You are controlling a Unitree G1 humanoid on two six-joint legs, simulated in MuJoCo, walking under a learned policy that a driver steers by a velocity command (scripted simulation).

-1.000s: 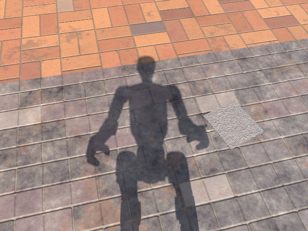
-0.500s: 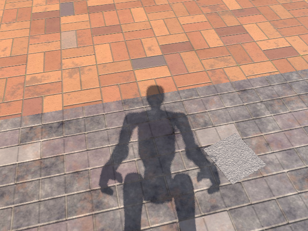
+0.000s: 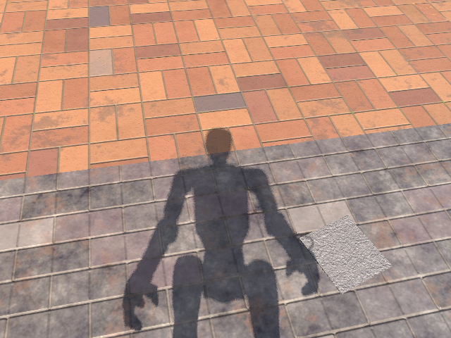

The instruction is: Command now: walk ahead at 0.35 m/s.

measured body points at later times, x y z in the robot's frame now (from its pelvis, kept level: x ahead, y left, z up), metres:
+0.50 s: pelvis +0.23 -0.01 -0.02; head +0.27 -0.02 +0.42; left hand +0.50 +0.17 -0.11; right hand +0.13 -0.26 -0.17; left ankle +0.03 +0.12 -0.73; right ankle +0.36 -0.11 -0.74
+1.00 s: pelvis +0.54 -0.06 -0.01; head +0.56 -0.08 +0.44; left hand +0.68 +0.19 -0.13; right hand +0.63 -0.38 -0.09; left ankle +0.70 -0.01 -0.74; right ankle +0.36 -0.11 -0.73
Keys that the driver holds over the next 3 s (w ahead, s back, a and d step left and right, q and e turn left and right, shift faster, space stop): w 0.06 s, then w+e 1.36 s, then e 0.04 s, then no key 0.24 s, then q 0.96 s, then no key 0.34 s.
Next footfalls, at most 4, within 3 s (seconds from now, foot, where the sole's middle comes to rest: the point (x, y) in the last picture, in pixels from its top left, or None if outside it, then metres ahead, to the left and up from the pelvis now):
0.50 right None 0.40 -0.12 -0.77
0.98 left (239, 273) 0.73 -0.03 -0.77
1.50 right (355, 262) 0.79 -0.41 -0.77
1.98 left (315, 214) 0.99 -0.30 -0.77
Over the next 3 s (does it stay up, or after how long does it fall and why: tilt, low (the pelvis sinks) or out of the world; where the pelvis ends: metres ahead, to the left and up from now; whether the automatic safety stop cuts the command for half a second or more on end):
stays up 0.86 -0.33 0.01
